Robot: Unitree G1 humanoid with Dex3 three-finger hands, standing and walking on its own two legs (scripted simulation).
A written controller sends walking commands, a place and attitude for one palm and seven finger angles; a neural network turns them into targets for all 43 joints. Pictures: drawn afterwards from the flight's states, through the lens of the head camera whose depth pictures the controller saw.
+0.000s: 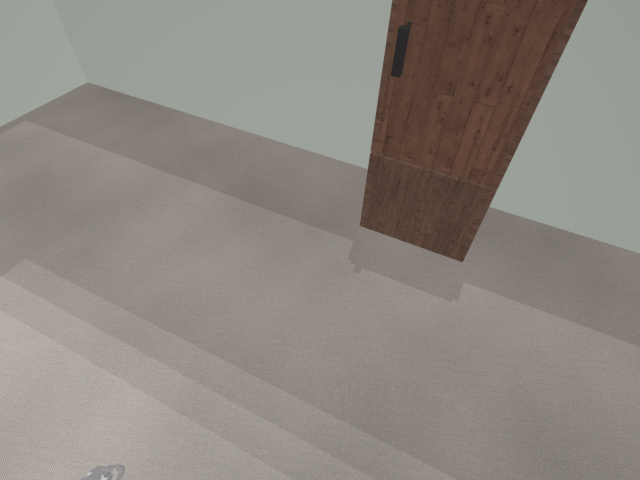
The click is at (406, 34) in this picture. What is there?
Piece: cupboard door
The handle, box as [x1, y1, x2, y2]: [391, 22, 411, 77]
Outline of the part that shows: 408,22 405,25 401,25 398,28 391,75 398,77 401,74 409,27 411,23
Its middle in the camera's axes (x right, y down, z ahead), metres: +0.23 -0.54 +1.10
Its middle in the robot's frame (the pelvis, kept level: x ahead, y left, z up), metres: +1.20 -0.18 +0.03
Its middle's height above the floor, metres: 0.80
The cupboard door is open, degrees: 0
